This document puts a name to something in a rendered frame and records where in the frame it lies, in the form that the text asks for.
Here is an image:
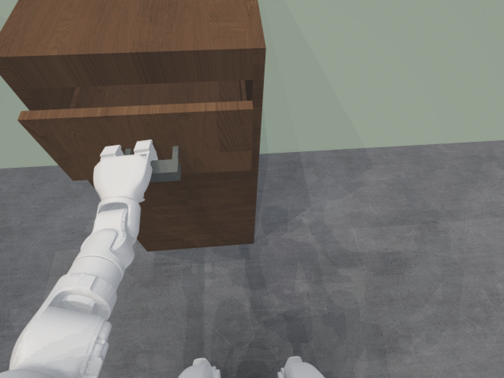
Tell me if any cabinet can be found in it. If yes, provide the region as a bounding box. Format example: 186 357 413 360
0 0 266 251

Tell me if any drawer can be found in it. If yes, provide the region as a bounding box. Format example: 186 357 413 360
18 80 253 181

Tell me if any robot left forearm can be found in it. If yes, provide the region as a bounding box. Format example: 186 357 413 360
9 197 141 370

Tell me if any left robot upper arm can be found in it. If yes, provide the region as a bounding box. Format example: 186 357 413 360
0 306 112 378

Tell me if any right robot thigh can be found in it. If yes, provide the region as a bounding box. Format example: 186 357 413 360
277 362 324 378

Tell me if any robot left hand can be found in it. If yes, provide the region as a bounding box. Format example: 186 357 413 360
93 139 158 203

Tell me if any handle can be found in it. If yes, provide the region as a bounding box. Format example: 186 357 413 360
124 146 181 183

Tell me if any left robot shin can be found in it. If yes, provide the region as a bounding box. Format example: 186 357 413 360
193 358 211 365

